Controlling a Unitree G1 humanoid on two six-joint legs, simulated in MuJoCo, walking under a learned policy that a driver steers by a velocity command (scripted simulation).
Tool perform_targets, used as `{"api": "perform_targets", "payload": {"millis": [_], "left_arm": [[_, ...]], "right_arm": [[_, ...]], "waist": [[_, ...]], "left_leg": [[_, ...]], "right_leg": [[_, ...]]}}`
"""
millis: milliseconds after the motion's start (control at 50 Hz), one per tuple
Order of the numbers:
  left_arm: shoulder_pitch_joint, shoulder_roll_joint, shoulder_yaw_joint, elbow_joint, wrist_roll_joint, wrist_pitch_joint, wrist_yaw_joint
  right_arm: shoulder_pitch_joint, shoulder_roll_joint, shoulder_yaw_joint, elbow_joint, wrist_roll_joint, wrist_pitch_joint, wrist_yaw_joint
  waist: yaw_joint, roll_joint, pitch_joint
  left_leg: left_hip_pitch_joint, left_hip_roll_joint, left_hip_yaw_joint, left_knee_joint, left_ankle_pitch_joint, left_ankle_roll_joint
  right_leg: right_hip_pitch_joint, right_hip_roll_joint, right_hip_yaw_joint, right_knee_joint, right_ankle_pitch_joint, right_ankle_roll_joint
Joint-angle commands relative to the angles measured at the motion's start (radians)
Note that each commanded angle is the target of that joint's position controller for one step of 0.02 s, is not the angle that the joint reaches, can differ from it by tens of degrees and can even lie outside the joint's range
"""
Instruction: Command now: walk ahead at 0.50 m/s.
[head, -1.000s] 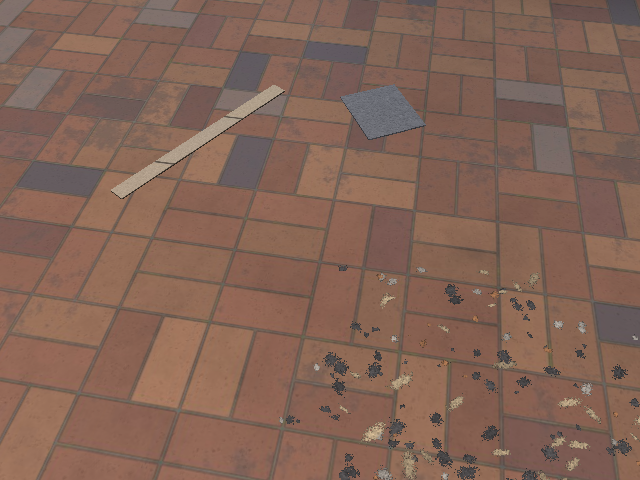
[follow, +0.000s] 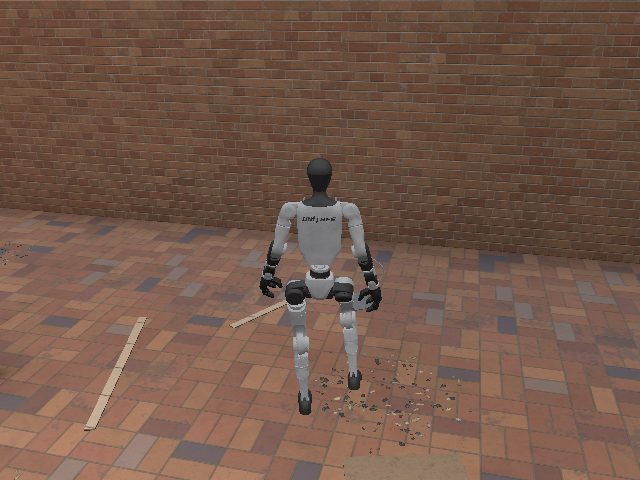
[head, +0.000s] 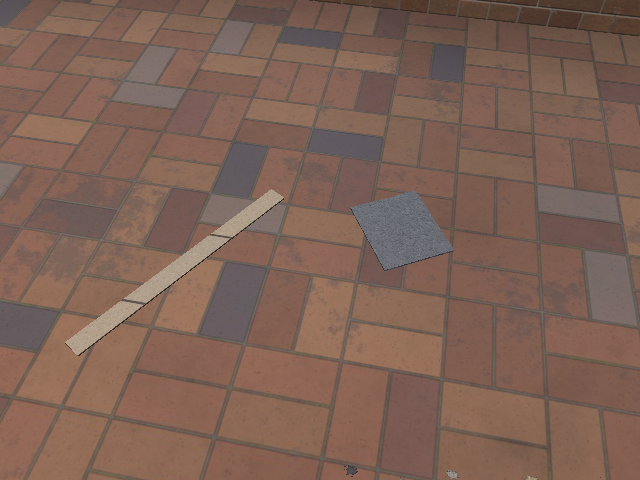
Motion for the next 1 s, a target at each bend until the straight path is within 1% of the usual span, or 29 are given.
{"api": "perform_targets", "payload": {"millis": [20,80,160,200,220,240,260,280,300,320,340,360,400,460,540,600,680,740,760,780,800,820,840,860,880,900,920,960,1000], "left_arm": [[-0.029,0.035,0.004,-0.055,0.007,-0.006,-0.004],[-0.140,0.021,-0.007,-0.083,-0.001,-0.013,-0.016],[-0.242,0.042,-0.008,-0.134,-0.008,-0.023,-0.036],[-0.210,0.075,0.002,-0.136,-0.009,-0.033,-0.044],[-0.156,0.095,0.012,-0.124,-0.009,-0.038,-0.044],[-0.032,0.129,0.032,-0.088,-0.008,-0.041,-0.039],[0.153,0.189,0.055,-0.044,0.007,-0.043,-0.029],[0.281,0.288,0.082,-0.019,0.022,-0.034,-0.023],[0.290,0.212,0.060,-0.018,0.015,-0.029,-0.025],[0.210,0.143,0.038,-0.030,0.010,-0.030,-0.023],[0.129,0.107,0.027,-0.046,0.009,-0.031,-0.021],[0.066,0.073,0.017,-0.048,0.011,-0.034,-0.024],[0.007,0.048,0.012,-0.043,0.024,-0.041,-0.027],[0.011,0.074,0.024,-0.027,0.027,-0.050,-0.019],[0.044,0.105,0.034,-0.013,0.028,-0.044,0.001],[0.082,0.131,0.041,-0.008,0.019,-0.033,0.012],[0.151,0.157,0.053,0.009,0.001,-0.006,0.014],[0.131,0.192,0.065,-0.003,-0.012,0.015,0.016],[0.118,0.204,0.068,-0.009,-0.016,0.023,0.017],[0.097,0.206,0.067,-0.016,-0.022,0.030,0.018],[0.104,0.184,0.057,-0.029,-0.007,0.027,0.019],[0.183,0.023,0.010,-0.086,0.034,0.002,0.005],[0.107,0.069,0.008,-0.110,-0.005,-0.047,-0.010],[-0.008,0.122,0.022,-0.141,-0.047,-0.073,-0.019],[-0.017,0.114,0.018,-0.141,-0.040,-0.085,-0.016],[-0.004,0.121,0.025,-0.123,-0.011,-0.085,-0.008],[0.022,0.135,0.035,-0.115,0.002,-0.073,-0.006],[0.034,0.122,0.038,-0.121,0.013,-0.046,-0.007],[-0.018,0.092,0.030,-0.143,0.025,-0.032,-0.003]], "right_arm": [[-0.036,-0.153,-0.028,-0.057,0.005,-0.011,-0.019],[0.029,-0.165,-0.029,-0.032,0.014,-0.006,-0.023],[0.101,-0.169,-0.033,0.005,0.024,0.015,-0.027],[0.089,-0.188,-0.041,0.002,0.027,0.027,-0.033],[0.070,-0.198,-0.045,-0.005,0.027,0.032,-0.035],[0.051,-0.186,-0.040,-0.013,0.025,0.035,-0.035],[0.044,-0.146,-0.023,-0.034,0.013,0.034,-0.034],[0.156,-0.026,0.010,-0.054,0.012,0.020,-0.028],[0.157,-0.057,0.006,-0.043,0.029,0.004,-0.027],[0.078,-0.152,-0.023,-0.062,0.056,-0.001,-0.028],[0.025,-0.157,-0.026,-0.076,0.058,0.001,-0.034],[0.001,-0.144,-0.031,-0.079,0.048,0.007,-0.039],[0.032,-0.100,-0.038,-0.075,0.040,0.035,-0.039],[0.006,-0.069,-0.039,-0.104,0.036,0.065,-0.037],[-0.085,-0.066,-0.040,-0.146,0.027,0.063,-0.022],[-0.198,-0.049,-0.027,-0.187,0.023,0.057,0.000],[-0.304,-0.051,-0.020,-0.250,0.025,0.058,0.025],[-0.271,-0.091,-0.037,-0.274,0.027,0.064,0.037],[-0.196,-0.119,-0.053,-0.263,0.030,0.066,0.036],[-0.054,-0.164,-0.080,-0.230,0.034,0.067,0.030],[0.118,-0.244,-0.120,-0.183,0.036,0.074,0.010],[0.107,-0.361,-0.137,-0.177,0.044,0.071,-0.001],[0.138,-0.305,-0.112,-0.217,0.025,0.054,0.005],[0.109,-0.238,-0.092,-0.210,0.014,0.038,0.009],[0.050,-0.204,-0.082,-0.216,0.019,0.027,0.008],[-0.033,-0.165,-0.070,-0.234,0.020,0.024,0.007],[-0.084,-0.140,-0.059,-0.253,0.011,0.022,0.002],[-0.093,-0.149,-0.058,-0.261,0.012,0.019,-0.007],[-0.060,-0.183,-0.067,-0.254,0.016,0.017,-0.022]], "waist": [[0.025,0.082,0.022],[-0.016,0.083,0.034],[-0.031,0.087,0.060],[0.005,0.104,0.038],[0.041,0.119,0.008],[0.107,0.112,-0.065],[0.178,0.079,-0.210],[0.158,-0.141,-0.380],[0.168,-0.215,-0.443],[0.159,-0.144,-0.278],[0.133,-0.095,-0.176],[0.104,-0.059,-0.101],[0.048,-0.087,-0.045],[0.028,-0.049,-0.007],[0.043,-0.017,0.021],[0.084,0.005,0.050],[0.113,0.010,0.082],[0.061,-0.033,0.026],[0.012,-0.047,-0.025],[-0.072,-0.034,-0.099],[-0.144,0.037,-0.190],[-0.023,0.316,-0.244],[-0.067,0.215,-0.392],[-0.090,0.150,-0.258],[-0.050,0.092,-0.175],[-0.002,0.048,-0.117],[0.037,0.062,-0.099],[0.063,0.060,-0.079],[0.056,0.054,-0.051]], "left_leg": [[-0.054,0.258,-0.154,-0.154,0.192,0.141],[-0.028,0.246,-0.115,-0.152,0.171,0.119],[0.111,0.310,-0.168,-0.075,0.193,0.115],[0.154,0.338,-0.206,-0.017,0.244,0.098],[0.152,0.335,-0.210,0.038,0.332,0.088],[0.121,0.290,-0.183,0.171,0.440,0.065],[-0.022,0.229,-0.145,0.411,0.353,0.033],[-0.425,0.071,-0.053,0.801,-0.030,-0.051],[-0.551,0.048,-0.173,0.970,-0.446,-0.049],[-0.629,0.105,-0.199,1.043,-0.396,-0.036],[-0.630,0.156,-0.171,1.031,-0.307,-0.029],[-0.594,0.189,-0.162,0.981,-0.236,-0.031],[-0.489,0.230,-0.168,0.923,-0.155,-0.033],[-0.518,0.243,-0.166,0.874,-0.070,-0.046],[-0.569,0.235,-0.154,0.666,0.118,-0.061],[-0.558,0.222,-0.088,0.521,0.188,-0.056],[-0.599,0.201,-0.037,0.420,0.116,-0.027],[-0.475,0.128,0.035,0.398,-0.023,0.022],[-0.367,0.085,0.063,0.397,-0.066,0.045],[-0.169,0.037,0.079,0.335,-0.024,0.079],[0.138,0.070,-0.040,0.297,-0.006,0.126],[0.460,0.329,-0.580,0.226,-0.120,0.297],[0.537,0.426,-0.911,0.048,-0.277,0.366],[0.472,0.408,-0.788,0.011,-0.202,0.306],[0.335,0.369,-0.656,0.021,-0.116,0.269],[0.182,0.326,-0.548,0.019,-0.008,0.239],[0.077,0.298,-0.482,0.002,0.082,0.225],[-0.021,0.273,-0.428,-0.030,0.174,0.224],[-0.076,0.248,-0.369,-0.046,0.239,0.221]], "right_leg": [[-0.002,-0.006,-0.008,-0.180,0.188,0.017],[0.050,0.037,-0.046,-0.339,0.296,0.015],[0.015,0.058,-0.020,-0.440,0.223,-0.004],[0.077,0.073,-0.013,-0.476,0.155,-0.020],[0.165,0.093,-0.029,-0.489,0.122,-0.032],[0.342,0.115,-0.049,-0.514,0.123,-0.056],[0.637,0.032,0.021,-0.456,0.144,-0.104],[1.053,-0.232,0.409,-0.488,0.002,-0.241],[1.071,-0.291,0.645,-0.623,-0.118,-0.273],[0.940,-0.255,0.509,-0.650,-0.173,-0.219],[0.796,-0.223,0.378,-0.678,-0.142,-0.185],[0.664,-0.185,0.279,-0.722,-0.087,-0.168],[0.511,-0.136,0.137,-0.789,-0.014,-0.145],[0.466,-0.130,0.012,-0.837,0.098,-0.165],[0.511,-0.114,-0.114,-0.853,0.180,-0.159],[0.553,-0.117,-0.185,-0.858,0.200,-0.151],[0.700,-0.157,-0.231,-0.799,0.283,-0.138],[0.759,-0.167,-0.273,-0.644,0.674,-0.109],[0.754,-0.159,-0.286,-0.521,0.822,-0.097],[0.698,-0.127,-0.311,-0.327,0.855,-0.071],[0.482,-0.088,-0.314,-0.042,0.626,-0.021],[0.015,0.109,-0.256,0.318,-0.313,0.044],[-0.120,0.171,0.006,0.454,-0.443,0.033],[-0.221,0.122,0.033,0.450,-0.348,0.003],[-0.200,0.075,0.033,0.370,-0.258,-0.017],[-0.120,0.039,0.036,0.277,-0.201,-0.012],[-0.036,0.015,0.045,0.216,-0.162,-0.005],[0.029,0.013,0.032,0.127,-0.132,0.023],[0.023,0.030,0.011,0.012,-0.049,0.055]]}}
